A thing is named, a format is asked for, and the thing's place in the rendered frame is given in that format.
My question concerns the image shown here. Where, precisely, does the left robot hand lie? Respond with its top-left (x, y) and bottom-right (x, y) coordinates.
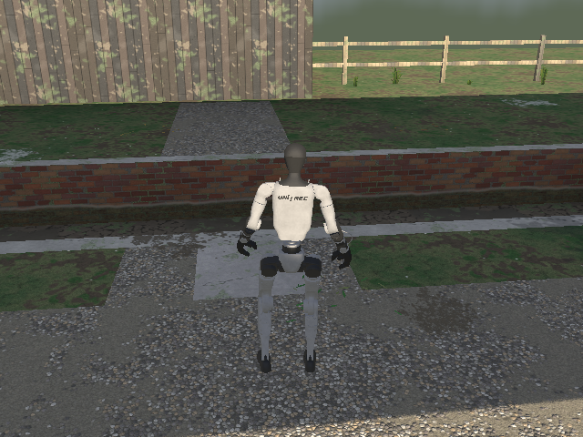
top-left (237, 240), bottom-right (257, 257)

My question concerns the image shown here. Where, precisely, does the robot left upper arm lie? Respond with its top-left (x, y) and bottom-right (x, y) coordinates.
top-left (246, 182), bottom-right (275, 230)

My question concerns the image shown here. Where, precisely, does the right robot forearm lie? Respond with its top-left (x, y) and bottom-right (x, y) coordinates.
top-left (330, 220), bottom-right (349, 254)

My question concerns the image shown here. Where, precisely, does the left robot forearm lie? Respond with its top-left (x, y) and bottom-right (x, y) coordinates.
top-left (239, 216), bottom-right (255, 243)

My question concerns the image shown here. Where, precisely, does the robot left foot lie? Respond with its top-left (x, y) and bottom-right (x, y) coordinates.
top-left (257, 350), bottom-right (271, 373)

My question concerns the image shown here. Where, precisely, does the robot right foot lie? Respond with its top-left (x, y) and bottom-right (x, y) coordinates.
top-left (303, 350), bottom-right (316, 372)

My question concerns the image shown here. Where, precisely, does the robot right upper arm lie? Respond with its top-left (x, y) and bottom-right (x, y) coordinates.
top-left (312, 184), bottom-right (339, 234)

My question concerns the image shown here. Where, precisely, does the robot foot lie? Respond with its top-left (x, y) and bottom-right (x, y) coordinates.
top-left (303, 350), bottom-right (316, 372)
top-left (257, 350), bottom-right (271, 373)

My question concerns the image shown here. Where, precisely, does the right robot hand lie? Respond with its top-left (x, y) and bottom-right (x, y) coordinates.
top-left (332, 248), bottom-right (352, 269)

